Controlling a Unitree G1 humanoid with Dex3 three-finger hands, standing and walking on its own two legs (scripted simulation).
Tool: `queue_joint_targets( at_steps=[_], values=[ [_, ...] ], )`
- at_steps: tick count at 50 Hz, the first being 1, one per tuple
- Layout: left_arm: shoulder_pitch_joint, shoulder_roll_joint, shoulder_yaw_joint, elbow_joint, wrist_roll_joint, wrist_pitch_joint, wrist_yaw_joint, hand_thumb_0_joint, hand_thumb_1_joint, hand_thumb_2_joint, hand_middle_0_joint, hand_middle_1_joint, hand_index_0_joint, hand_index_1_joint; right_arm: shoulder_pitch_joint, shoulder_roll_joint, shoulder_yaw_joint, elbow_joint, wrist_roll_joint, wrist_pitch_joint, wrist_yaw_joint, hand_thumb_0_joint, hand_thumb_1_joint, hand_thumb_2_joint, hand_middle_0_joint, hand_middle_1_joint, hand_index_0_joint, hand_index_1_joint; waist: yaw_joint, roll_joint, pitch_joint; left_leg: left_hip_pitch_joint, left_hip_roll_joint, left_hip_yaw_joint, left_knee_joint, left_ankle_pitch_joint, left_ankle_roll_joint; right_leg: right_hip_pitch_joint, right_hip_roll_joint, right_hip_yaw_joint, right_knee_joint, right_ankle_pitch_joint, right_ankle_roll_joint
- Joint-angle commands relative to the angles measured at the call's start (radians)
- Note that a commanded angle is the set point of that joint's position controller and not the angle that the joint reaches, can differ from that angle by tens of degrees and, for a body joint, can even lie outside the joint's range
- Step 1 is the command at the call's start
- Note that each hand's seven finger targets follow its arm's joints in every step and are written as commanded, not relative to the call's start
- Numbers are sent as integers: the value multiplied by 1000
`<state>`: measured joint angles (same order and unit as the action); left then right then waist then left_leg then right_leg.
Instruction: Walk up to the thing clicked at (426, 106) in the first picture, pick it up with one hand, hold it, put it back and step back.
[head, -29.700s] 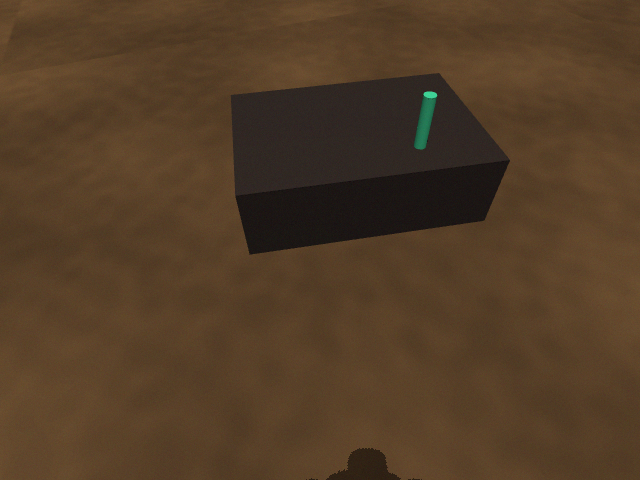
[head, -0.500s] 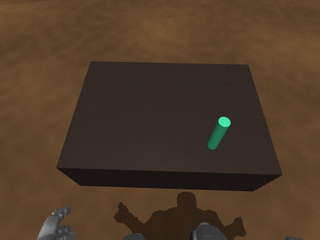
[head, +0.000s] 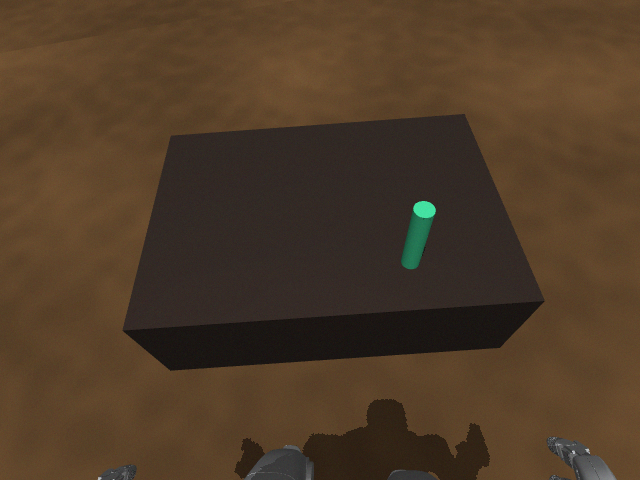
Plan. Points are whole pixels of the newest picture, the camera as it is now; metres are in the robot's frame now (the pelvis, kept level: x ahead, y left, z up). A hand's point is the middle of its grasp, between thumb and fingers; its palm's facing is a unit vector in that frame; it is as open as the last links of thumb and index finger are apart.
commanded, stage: step back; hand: right
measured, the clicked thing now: (416, 237) +0.66 -0.19 -0.32
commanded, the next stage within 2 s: none
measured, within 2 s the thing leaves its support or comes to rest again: neither
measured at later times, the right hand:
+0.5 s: hand out of the picture -0.03 -0.25 -0.12, palm faces -0.06 +0.90 -0.44, open 7.4 cm
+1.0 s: hand out of the picture -0.22 -0.28 -0.15, palm faces -0.11 +0.91 -0.41, open 7.4 cm
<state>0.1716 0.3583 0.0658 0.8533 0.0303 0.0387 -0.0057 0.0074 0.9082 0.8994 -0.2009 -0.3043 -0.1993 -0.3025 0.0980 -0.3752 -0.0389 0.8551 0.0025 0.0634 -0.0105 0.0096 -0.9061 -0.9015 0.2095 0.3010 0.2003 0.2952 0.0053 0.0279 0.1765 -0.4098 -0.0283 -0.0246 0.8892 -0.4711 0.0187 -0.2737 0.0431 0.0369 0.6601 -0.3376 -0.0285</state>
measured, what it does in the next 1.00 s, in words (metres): walks backwards: left foot, then right foot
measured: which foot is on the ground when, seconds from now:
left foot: up 0.00-0.24, down 0.26-0.68, up 0.70-0.94, down 0.96-1.00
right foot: down 0.00-0.28, up 0.30-0.62, down 0.64-0.98, up 1.00-1.00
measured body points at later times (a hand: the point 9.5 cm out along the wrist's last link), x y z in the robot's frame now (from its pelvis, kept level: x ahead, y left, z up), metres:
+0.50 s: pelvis -0.14 +0.01 +0.01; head -0.08 +0.05 +0.45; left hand -0.04 +0.34 -0.12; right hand -0.03 -0.29 -0.09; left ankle -0.09 +0.14 -0.72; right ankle -0.17 -0.14 -0.64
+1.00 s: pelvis -0.30 -0.02 -0.01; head -0.24 +0.00 +0.44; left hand -0.18 +0.31 -0.12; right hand -0.22 -0.33 -0.12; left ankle -0.30 +0.09 -0.72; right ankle -0.23 -0.15 -0.72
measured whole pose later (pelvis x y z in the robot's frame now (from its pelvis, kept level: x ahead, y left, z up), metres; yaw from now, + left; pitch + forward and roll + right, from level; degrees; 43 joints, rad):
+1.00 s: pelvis -0.30 -0.02 -0.01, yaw +3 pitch -3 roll +2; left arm 0.10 0.40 0.07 0.76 0.02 0.07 0.01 0.01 0.90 0.90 -0.20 -0.30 -0.20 -0.30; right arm 0.21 -0.37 -0.04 0.88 -0.03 0.03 -0.02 0.01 -0.91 -0.90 0.21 0.30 0.20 0.29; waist 0.01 -0.06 0.19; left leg -0.28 -0.07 0.01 0.67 -0.34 0.02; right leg -0.43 -0.07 0.02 0.77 -0.30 0.01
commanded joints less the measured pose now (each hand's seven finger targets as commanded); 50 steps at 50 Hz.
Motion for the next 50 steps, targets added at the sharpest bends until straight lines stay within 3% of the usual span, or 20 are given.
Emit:
queue_joint_targets(
  at_steps=[1, 8, 11, 12, 13, 14, 15, 18, 26, 31, 32, 33, 34, 35, 37, 45, 47, 48, 49, 50],
  values=[
    [-81, 259, 75, -135, -4, -33, 30, 0, 900, 900, -200, -300, -200, -300, 64, -214, -58, -54, 14, -32, -23, 0, -900, -900, 200, 300, 200, 300, -10, -132, -154, -43, -75, -156, 335, -65, -20, -8, -303, 277, -244, 520, -228],
    [-8, 240, 68, -166, 9, -14, 34, 0, 900, 900, -200, -300, -200, -300, 88, -192, -47, -77, -9, -52, -24, 0, -900, -900, 200, 300, 200, 300, 41, -220, -227, -21, -6, -25, -122, -42, -36, 208, -258, 189, -139, 559, -183],
    [-58, 262, 69, -184, -8, 2, 23, 0, 900, 900, -200, -300, -200, -300, 184, -185, -60, -33, -22, -62, -17, 0, -900, -900, 200, 300, 200, 300, -17, -194, -271, 151, -14, 57, -432, 198, -17, 140, -232, 161, -49, 453, -136],
    [-40, 234, 57, -191, -10, 8, 20, 0, 900, 900, -200, -300, -200, -300, 172, -211, -71, -39, -33, -69, -17, 0, -900, -900, 200, 300, 200, 300, -9, -152, -263, 219, 35, -23, -491, 295, -1, 35, -202, 161, -15, 344, -89],
    [-14, 191, 47, -196, -14, 11, 16, 0, 900, 900, -200, -300, -200, -300, 155, -290, -90, -51, -51, -74, -17, 0, -900, -900, 200, 300, 200, 300, 0, 44, -262, 293, 238, -296, -529, 353, 70, -147, -87, 113, 119, 96, -33],
    [-101, 221, 64, -202, -17, 9, 29, 0, 900, 900, -200, -300, -200, -300, 104, -402, -110, -68, -38, -66, -5, 0, -900, -900, 200, 300, 200, 300, -51, 244, -223, 130, 427, -506, -590, 468, 242, -167, 58, 44, 340, -284, 10],
    [-137, 240, 75, -190, 3, 11, 38, 0, 900, 900, -200, -300, -200, -300, 97, -389, -112, -69, -45, -72, -8, 0, -900, -900, 200, 300, 200, 300, -64, 162, -184, 64, 453, -543, -587, 483, 284, -164, 60, 175, 503, -315, 9],
    [-8, 227, 79, -130, -20, 14, 31, 0, 900, 900, -200, -300, -200, -300, -7, -274, -75, -89, -39, -76, -23, 0, -900, -900, 200, 300, 200, 300, 34, 77, -151, 135, 315, -258, -498, 589, 196, -242, 64, 184, 643, -179, 9],
    [-2, 205, 71, -135, -6, 6, 11, 0, 900, 900, -200, -300, -200, -300, 87, -277, -90, -103, -36, -68, -30, 0, -900, -900, 200, 300, 200, 300, -36, 141, -236, 348, 313, -202, -409, 618, 240, -192, -3, 86, 290, -192, 72],
    [184, 188, 72, -32, -5, -3, 1, 0, 900, 900, -200, -300, -200, -300, 14, -312, -88, -124, -27, -41, -20, 0, -900, -900, 200, 300, 200, 300, 42, 185, -292, 152, 257, -142, -347, 426, 146, 123, -19, -59, -208, 37, 7],
    [185, 225, 83, -26, 9, -8, 3, 0, 900, 900, -200, -300, -200, -300, 14, -271, -75, -126, -22, -36, -17, 0, -900, -900, 200, 300, 200, 300, 44, 110, -260, 20, 205, -122, -285, 295, 86, 164, -64, 28, -233, 51, -10],
    [153, 336, 114, -56, 22, -12, 2, 0, 900, 900, -200, -300, -200, -300, 12, -198, -60, -151, -9, -38, -18, 0, -900, -900, 200, 300, 200, 300, 44, -175, -200, -203, 11, -65, -101, 50, 5, 147, -270, 373, -293, -11, -93],
    [56, 436, 127, -98, 20, -5, 5, 0, 900, 900, -200, -300, -200, -300, -31, -217, -74, -150, -11, -36, -39, 0, -900, -900, 200, 300, 200, 300, 79, -350, -149, -136, -53, -72, 154, -153, -25, -126, -458, 560, -391, -36, -263],
    [11, 397, 111, -125, 18, -12, 6, 0, 900, 900, -200, -300, -200, -300, -21, -249, -83, -131, -12, -33, -42, 0, -900, -900, 200, 300, 200, 300, 52, -270, -93, -96, -33, -156, 281, -133, -34, -225, -462, 535, -404, -20, -275],
    [-127, 288, 80, -146, 13, -17, 19, 0, 900, 900, -200, -300, -200, -300, 82, -226, -68, -81, 1, -40, -35, 0, -900, -900, 200, 300, 200, 300, -36, -158, -99, -89, -76, -143, 318, -15, -15, -147, -297, 236, -268, 227, -179],
    [-11, 260, 74, -152, 7, -2, 38, 0, 900, 900, -200, -300, -200, -300, 106, -186, -51, -75, -24, -63, -25, 0, -900, -900, 200, 300, 200, 300, 40, -231, -213, -24, -6, 12, -188, -18, -22, 187, -280, 173, -93, 525, -164],
    [-52, 260, 64, -165, -6, 13, 32, 0, 900, 900, -200, -300, -200, -300, 194, -189, -60, -33, -25, -69, -23, 0, -900, -900, 200, 300, 200, 300, -5, -171, -253, 138, -21, 71, -468, 237, -9, 136, -246, 130, 18, 466, -119],
    [-34, 222, 49, -169, -8, 18, 29, 0, 900, 900, -200, -300, -200, -300, 182, -221, -73, -34, -36, -71, -25, 0, -900, -900, 200, 300, 200, 300, 6, -111, -265, 229, 59, -61, -494, 328, 22, 8, -210, 120, 66, 331, -72],
    [-19, 176, 36, -174, -14, 19, 22, 0, 900, 900, -200, -300, -200, -300, 148, -332, -97, -45, -44, -70, -24, 0, -900, -900, 200, 300, 200, 300, 15, 119, -246, 294, 298, -393, -517, 444, 135, -231, -50, 37, 234, 12, -5],
    [-99, 229, 60, -182, -16, 21, 38, 0, 900, 900, -200, -300, -200, -300, 121, -424, -107, -72, -35, -66, -17, 0, -900, -900, 200, 300, 200, 300, -41, 204, -227, 87, 460, -559, -565, 518, 293, -162, 11, 63, 444, -324, 15]
  ],
)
